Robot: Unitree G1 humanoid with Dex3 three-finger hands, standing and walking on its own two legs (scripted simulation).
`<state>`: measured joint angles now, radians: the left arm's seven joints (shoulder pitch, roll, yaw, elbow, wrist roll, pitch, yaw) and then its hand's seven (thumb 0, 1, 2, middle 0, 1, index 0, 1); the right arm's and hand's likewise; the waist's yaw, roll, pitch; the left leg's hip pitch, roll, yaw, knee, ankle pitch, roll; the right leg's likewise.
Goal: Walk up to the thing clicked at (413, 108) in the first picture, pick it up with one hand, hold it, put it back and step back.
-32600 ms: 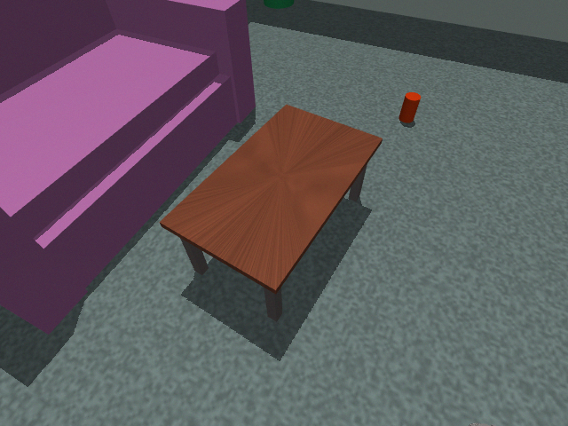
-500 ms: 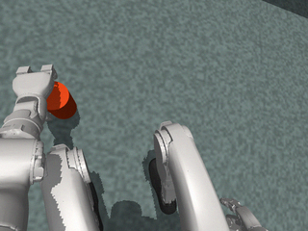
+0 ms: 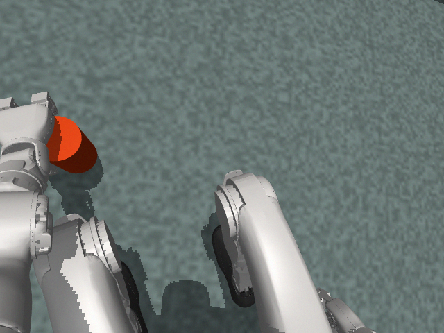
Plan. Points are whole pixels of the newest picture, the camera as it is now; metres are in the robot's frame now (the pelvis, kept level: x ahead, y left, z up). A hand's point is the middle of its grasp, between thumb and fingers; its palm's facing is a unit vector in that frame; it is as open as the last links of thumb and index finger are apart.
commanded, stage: rest palm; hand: left
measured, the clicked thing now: (68, 148) +0.47 +0.20 -0.24
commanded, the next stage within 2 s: none
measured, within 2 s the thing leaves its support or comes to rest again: neither
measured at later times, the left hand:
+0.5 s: hand (38, 140) +0.48 +0.24 -0.18, palm faces -0.45 -0.05 -0.89, open 13.9 cm
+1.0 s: hand (42, 139) +0.48 +0.23 -0.18, palm faces -0.46 -0.04 -0.89, open 13.9 cm
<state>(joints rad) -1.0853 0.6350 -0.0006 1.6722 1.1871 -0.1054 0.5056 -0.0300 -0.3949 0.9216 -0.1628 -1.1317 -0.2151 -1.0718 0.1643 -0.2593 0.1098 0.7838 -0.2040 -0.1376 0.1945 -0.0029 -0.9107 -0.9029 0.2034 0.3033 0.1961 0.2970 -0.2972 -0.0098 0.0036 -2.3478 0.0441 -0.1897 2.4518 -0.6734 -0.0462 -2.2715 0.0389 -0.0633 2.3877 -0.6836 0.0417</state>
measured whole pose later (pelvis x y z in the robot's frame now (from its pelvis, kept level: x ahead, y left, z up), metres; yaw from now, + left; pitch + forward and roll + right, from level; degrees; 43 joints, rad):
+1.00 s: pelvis -0.01 +0.00 +0.00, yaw -2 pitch +30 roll -9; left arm -1.17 0.71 -0.07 1.81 1.21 -0.12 0.56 -0.05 -0.61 1.03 -0.10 -1.21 -0.13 -1.17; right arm 0.18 -0.30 0.18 0.76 -0.24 -0.23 0.25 0.00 -0.92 -0.91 0.20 0.30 0.19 0.30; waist -0.35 -0.03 0.03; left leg -2.35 0.04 -0.22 2.47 -0.66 -0.05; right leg -2.26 0.05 -0.09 2.38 -0.66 0.05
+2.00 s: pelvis +0.00 +0.00 +0.00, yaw -1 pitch +31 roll -9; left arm -1.17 0.70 -0.07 1.78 1.20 -0.11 0.53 -0.03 -0.61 1.03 -0.08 -1.12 -0.08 -1.12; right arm 0.18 -0.30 0.18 0.74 -0.24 -0.20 0.22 0.00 -0.92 -0.91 0.20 0.30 0.19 0.30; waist -0.35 -0.03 0.03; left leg -2.35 0.03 -0.21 2.46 -0.66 -0.05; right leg -2.26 0.05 -0.08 2.37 -0.67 0.05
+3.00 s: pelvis +0.00 +0.00 +0.00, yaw -1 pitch +31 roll -8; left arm -1.16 0.69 -0.08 1.76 1.19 -0.12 0.51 -0.02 -0.61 1.08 -0.10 -1.04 -0.05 -1.09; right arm 0.18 -0.30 0.18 0.72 -0.25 -0.19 0.21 0.00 -0.92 -0.91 0.20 0.30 0.19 0.30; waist -0.35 -0.02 0.03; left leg -2.35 0.02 -0.21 2.45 -0.66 -0.05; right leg -2.25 0.04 -0.08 2.37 -0.67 0.05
